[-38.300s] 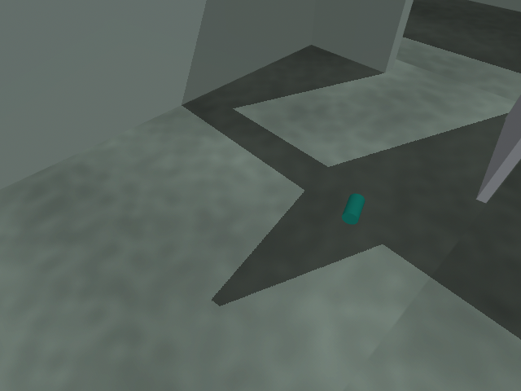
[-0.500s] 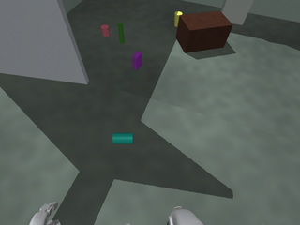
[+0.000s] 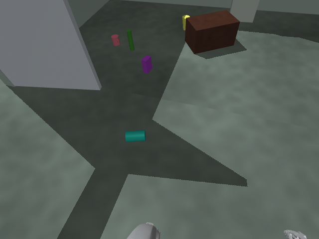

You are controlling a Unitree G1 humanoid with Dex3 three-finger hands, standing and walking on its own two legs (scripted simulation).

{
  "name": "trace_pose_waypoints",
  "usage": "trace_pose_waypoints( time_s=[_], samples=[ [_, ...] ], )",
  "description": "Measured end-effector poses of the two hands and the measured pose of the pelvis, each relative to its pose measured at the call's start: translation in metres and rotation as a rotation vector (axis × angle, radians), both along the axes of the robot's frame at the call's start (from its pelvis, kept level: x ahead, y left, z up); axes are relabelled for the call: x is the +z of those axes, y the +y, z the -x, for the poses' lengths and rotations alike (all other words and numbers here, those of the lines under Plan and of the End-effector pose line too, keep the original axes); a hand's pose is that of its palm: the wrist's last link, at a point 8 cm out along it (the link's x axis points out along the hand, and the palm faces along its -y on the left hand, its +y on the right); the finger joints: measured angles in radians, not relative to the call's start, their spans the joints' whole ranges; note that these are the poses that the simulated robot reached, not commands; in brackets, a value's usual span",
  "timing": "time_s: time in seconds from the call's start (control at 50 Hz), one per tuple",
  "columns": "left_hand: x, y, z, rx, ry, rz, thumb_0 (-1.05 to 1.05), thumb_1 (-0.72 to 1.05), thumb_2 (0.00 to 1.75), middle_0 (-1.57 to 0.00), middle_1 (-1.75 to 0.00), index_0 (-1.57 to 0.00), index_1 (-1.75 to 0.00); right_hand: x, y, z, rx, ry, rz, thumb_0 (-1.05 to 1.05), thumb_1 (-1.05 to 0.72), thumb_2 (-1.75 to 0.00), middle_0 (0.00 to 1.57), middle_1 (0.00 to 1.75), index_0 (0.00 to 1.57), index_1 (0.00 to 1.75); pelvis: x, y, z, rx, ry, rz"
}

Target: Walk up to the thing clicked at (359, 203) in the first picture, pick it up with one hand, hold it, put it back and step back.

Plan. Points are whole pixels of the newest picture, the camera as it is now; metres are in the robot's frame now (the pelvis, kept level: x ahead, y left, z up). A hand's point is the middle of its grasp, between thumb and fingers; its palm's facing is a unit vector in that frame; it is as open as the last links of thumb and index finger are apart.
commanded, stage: step back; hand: left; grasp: from above
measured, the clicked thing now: (135, 136) +0.87 +0.25 -0.72
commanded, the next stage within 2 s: stand in 1.62 s
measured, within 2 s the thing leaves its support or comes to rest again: neither
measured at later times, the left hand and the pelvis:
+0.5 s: hand out of the picture -0.11 +0.25 -0.16, palm faces -0.01 -0.92 -0.40, open 7.4 cm; pelvis -0.19 -0.02 -0.01, yaw +0 degrees
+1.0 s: hand out of the picture -0.19 +0.25 -0.14, palm faces +0.06 -0.92 -0.38, open 7.4 cm; pelvis -0.23 -0.03 +0.00, yaw +4 degrees
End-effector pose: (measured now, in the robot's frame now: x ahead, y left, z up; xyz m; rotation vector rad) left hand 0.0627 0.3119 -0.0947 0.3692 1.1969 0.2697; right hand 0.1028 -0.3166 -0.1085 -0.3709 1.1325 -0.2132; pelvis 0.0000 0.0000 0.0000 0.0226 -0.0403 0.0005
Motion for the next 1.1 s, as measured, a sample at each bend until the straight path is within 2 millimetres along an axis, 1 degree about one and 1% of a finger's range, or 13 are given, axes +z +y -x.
trace_pose_waypoints(
  time_s=[0.08, 0.16, 0.28, 0.38, 0.48, 0.58, 0.66, 0.74, 0.8, 0.86, 0.92, 0.98, 1.1],
  samples=[
    [0.001, 0.007, 0.01, -0.008, -0.061, -0.017, 0.01, 0.9, 0.9, -0.21, -0.3, -0.2, -0.3, -0.004, 0.002, 0.042, 0.02, 0.072, 0.012, 0.01, -0.9, -0.9, 0.2, 0.3, 0.21, 0.3, -0.003, 0.001, 0.027, 0.04, 0.006, 0.006],
    [-0.011, 0.017, 0.021, -0.007, -0.121, -0.004, 0.01, 0.9, 0.9, -0.21, -0.3, -0.2, -0.3, -0.009, 0.01, 0.079, 0.039, 0.116, 0.031, 0.01, -0.9, -0.9, 0.2, 0.3, 0.21, 0.3, -0.012, 0.006, 0.06, 0.07, -0.007, -0.009],
    [-0.012, 0.01, 0.06, 0.012, -0.102, 0.034, 0.01, 0.9, 0.9, -0.21, -0.29, -0.2, -0.3, 0.007, 0.017, 0.12, 0.05, 0.097, 0.023, 0.01, -0.9, -0.9, 0.21, 0.3, 0.21, 0.3, -0.001, 0.002, 0.103, 0.061, -0.008, 0.033],
    [-0.016, -0.001, 0.107, -0.003, -0.06, 0.044, 0.01, 0.9, 0.9, -0.21, -0.29, -0.2, -0.3, 0.014, 0.007, 0.133, 0.06, 0.021, 0.032, 0.01, -0.9, -0.9, 0.21, 0.3, 0.21, 0.3, 0.0, -0.007, 0.139, 0.029, 0.005, 0.042],
    [-0.022, -0.017, 0.166, -0.021, -0.002, 0.024, 0.01, 0.9, 0.9, -0.21, -0.29, -0.2, -0.3, 0.004, -0.015, 0.152, 0.056, -0.055, 0.019, 0.01, -0.9, -0.9, 0.21, 0.3, 0.21, 0.3, -0.011, -0.022, 0.179, -0.015, 0.008, 0.041],
    [-0.011, -0.03, 0.228, 0.022, 0.048, 0.021, 0.01, 0.9, 0.9, -0.21, -0.3, -0.2, -0.3, 0.001, -0.027, 0.193, 0.02, -0.019, 0.0, 0.01, -0.9, -0.9, 0.2, 0.3, 0.21, 0.3, -0.003, -0.031, 0.205, -0.007, -0.002, 0.015],
    [-0.002, -0.028, 0.255, 0.055, 0.037, 0.007, 0.01, 0.9, 0.9, -0.21, -0.3, -0.2, -0.3, -0.003, -0.03, 0.23, 0.027, 0.05, -0.004, 0.01, -0.9, -0.9, 0.2, 0.3, 0.21, 0.3, 0.001, -0.03, 0.218, 0.024, 0.002, 0.006],
    [-0.001, -0.016, 0.269, 0.082, -0.004, -0.001, 0.01, 0.9, 0.9, -0.21, -0.3, -0.2, -0.3, -0.008, -0.026, 0.259, 0.049, 0.133, -0.001, 0.01, -0.9, -0.9, 0.2, 0.3, 0.21, 0.3, -0.001, -0.026, 0.227, 0.069, 0.004, 0.016],
    [-0.007, -0.005, 0.276, 0.092, -0.005, 0.002, 0.01, 0.9, 0.9, -0.21, -0.3, -0.2, -0.3, -0.007, -0.016, 0.269, 0.048, 0.145, -0.003, 0.01, -0.9, -0.9, 0.2, 0.3, 0.21, 0.3, -0.003, -0.021, 0.233, 0.081, -0.009, -0.01],
    [-0.009, -0.004, 0.28, 0.094, 0.022, 0.019, 0.01, 0.9, 0.9, -0.21, -0.3, -0.2, -0.3, -0.002, -0.008, 0.274, 0.041, 0.109, -0.019, 0.01, -0.9, -0.9, 0.2, 0.3, 0.21, 0.3, 0.001, -0.019, 0.235, 0.076, -0.007, -0.003],
    [-0.009, -0.006, 0.274, 0.081, 0.02, 0.034, 0.01, 0.9, 0.9, -0.21, -0.29, -0.2, -0.3, 0.003, -0.004, 0.274, 0.04, 0.081, -0.028, 0.01, -0.9, -0.9, 0.2, 0.3, 0.21, 0.3, 0.005, -0.022, 0.235, 0.07, -0.008, 0.001],
    [-0.008, -0.012, 0.265, 0.062, 0.01, 0.04, 0.01, 0.9, 0.9, -0.21, -0.29, -0.2, -0.3, 0.004, -0.009, 0.269, 0.035, 0.064, -0.035, 0.01, -0.9, -0.9, 0.21, 0.3, 0.21, 0.3, 0.005, -0.027, 0.233, 0.063, -0.006, 0.005],
    [-0.008, -0.032, 0.251, 0.062, -0.036, 0.032, 0.01, 0.9, 0.9, -0.21, -0.29, -0.2, -0.3, -0.005, -0.024, 0.248, 0.031, 0.065, -0.035, 0.01, -0.9, -0.9, 0.21, 0.3, 0.21, 0.3, 0.0, -0.04, 0.221, 0.07, -0.008, 0.034]
  ],
)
